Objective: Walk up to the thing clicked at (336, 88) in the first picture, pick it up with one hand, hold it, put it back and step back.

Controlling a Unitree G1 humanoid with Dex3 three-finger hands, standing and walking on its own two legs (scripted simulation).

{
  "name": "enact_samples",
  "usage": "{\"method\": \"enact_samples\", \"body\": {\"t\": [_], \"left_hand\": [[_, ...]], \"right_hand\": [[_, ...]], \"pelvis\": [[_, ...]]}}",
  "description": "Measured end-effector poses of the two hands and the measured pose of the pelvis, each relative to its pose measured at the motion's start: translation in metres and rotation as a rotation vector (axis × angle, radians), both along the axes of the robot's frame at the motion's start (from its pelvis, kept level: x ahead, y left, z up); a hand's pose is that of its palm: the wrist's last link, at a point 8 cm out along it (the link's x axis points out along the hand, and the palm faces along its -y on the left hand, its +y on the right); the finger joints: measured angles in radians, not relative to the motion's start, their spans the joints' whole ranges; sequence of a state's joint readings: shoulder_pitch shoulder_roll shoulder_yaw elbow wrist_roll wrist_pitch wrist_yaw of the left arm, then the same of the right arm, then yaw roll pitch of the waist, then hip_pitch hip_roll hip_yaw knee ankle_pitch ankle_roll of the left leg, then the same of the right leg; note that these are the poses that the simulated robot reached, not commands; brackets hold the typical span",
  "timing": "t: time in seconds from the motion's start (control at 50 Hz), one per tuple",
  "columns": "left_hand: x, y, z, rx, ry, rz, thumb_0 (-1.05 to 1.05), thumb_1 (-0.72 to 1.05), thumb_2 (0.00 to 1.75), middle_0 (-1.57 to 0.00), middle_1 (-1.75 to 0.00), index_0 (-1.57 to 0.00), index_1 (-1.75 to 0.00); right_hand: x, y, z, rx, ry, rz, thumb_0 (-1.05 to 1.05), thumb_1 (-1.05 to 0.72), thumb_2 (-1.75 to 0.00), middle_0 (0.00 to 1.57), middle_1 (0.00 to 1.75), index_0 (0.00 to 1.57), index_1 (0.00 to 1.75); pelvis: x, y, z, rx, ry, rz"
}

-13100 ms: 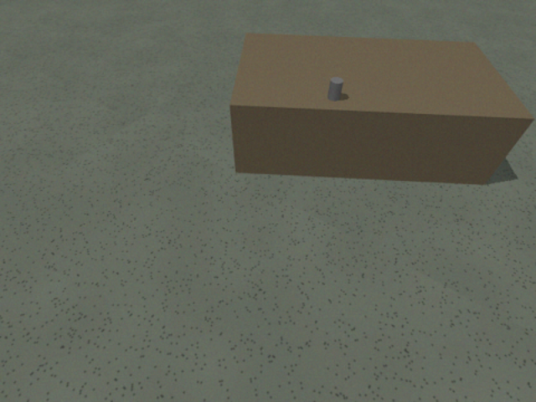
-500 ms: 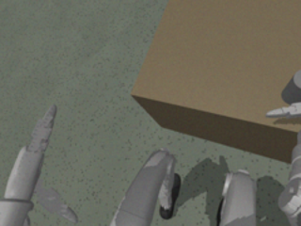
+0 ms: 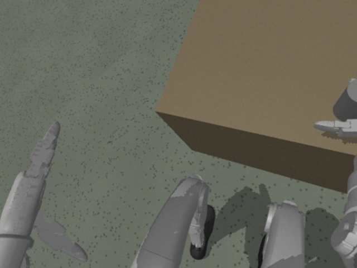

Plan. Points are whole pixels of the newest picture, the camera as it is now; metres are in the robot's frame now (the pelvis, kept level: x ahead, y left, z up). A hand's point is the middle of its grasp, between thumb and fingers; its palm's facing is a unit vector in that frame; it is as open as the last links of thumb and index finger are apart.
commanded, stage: close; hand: right
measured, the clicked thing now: (355, 101) +0.50 -0.22 -0.07
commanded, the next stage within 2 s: settle in 0.22 s
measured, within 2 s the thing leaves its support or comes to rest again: leaves its support in 0.54 s
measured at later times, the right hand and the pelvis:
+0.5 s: hand out of the picture +0.50 -0.21 -0.04, palm faces +0.17 +0.99 +0.00, open 6.1 cm; pelvis +0.00 +0.00 +0.00, yaw +0 degrees
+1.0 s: hand out of the picture +0.51 -0.22 +0.02, palm faces +0.19 +0.98 +0.01, open 5.1 cm; pelvis +0.01 +0.00 +0.05, yaw -1 degrees
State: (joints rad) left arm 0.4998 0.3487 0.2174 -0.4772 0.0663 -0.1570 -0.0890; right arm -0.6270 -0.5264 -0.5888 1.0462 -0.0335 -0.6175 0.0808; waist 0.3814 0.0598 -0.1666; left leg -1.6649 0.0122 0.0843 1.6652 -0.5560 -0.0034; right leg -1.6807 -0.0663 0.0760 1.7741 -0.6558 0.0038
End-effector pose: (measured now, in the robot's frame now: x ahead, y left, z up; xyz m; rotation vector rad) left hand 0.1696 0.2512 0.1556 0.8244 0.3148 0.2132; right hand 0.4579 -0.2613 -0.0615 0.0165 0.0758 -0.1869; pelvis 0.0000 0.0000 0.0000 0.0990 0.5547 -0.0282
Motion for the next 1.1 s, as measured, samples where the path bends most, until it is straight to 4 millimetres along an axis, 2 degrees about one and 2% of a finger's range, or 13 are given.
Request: {"method": "enact_samples", "body": {"t": [0.26,0.42,0.54,0.72,0.92,1.1], "left_hand": [[-0.004,0.001,-0.003,-0.027,-0.006,0.002,-0.01,-0.55,0.07,-0.06,-0.05,-0.06,-0.06],[-0.003,-0.003,0.007,-0.001,-0.028,-0.018,-0.01,-0.56,0.07,-0.07,-0.05,-0.06,-0.06],[-0.004,-0.008,0.015,-0.014,-0.031,-0.029,-0.01,-0.57,0.08,-0.08,-0.05,-0.06,-0.07],[-0.004,-0.004,0.007,-0.085,0.014,0.019,-0.01,-0.57,0.08,-0.08,-0.05,-0.06,-0.07],[0.001,0.002,0.013,-0.115,0.016,0.036,-0.01,-0.58,0.09,-0.08,-0.05,-0.06,-0.07],[0.004,0.002,0.012,-0.147,0.033,0.049,-0.01,-0.58,0.08,-0.07,-0.05,-0.05,-0.07]], "right_hand": [[0.005,-0.001,0.015,-0.006,-0.011,-0.007,-0.01,0.07,-0.51,0.97,0.74,0.99,0.76],[0.014,-0.002,0.017,-0.007,-0.039,-0.013,-0.01,0.02,-0.75,0.94,0.88,1.07,0.94],[0.013,0.000,0.022,-0.005,-0.025,0.015,0.01,-0.02,-0.94,0.89,1.00,1.13,1.12],[0.010,-0.001,0.046,-0.005,-0.009,-0.005,0.02,0.00,-0.98,0.89,1.03,1.27,1.26],[0.018,-0.004,0.078,-0.006,-0.012,-0.012,0.03,0.01,-0.99,0.90,1.04,1.28,1.27],[0.015,-0.003,0.088,0.005,-0.003,-0.011,0.03,0.01,-0.99,0.89,1.04,1.28,1.28]], "pelvis": [[-0.002,0.001,0.003,-0.002,-0.010,-0.004],[-0.004,0.001,0.000,-0.006,-0.011,0.002],[-0.002,0.002,0.006,-0.006,-0.010,0.001],[0.004,0.001,0.024,-0.006,-0.027,-0.004],[0.008,-0.001,0.041,-0.011,-0.047,-0.007],[0.011,0.000,0.053,-0.013,-0.055,-0.008]]}}
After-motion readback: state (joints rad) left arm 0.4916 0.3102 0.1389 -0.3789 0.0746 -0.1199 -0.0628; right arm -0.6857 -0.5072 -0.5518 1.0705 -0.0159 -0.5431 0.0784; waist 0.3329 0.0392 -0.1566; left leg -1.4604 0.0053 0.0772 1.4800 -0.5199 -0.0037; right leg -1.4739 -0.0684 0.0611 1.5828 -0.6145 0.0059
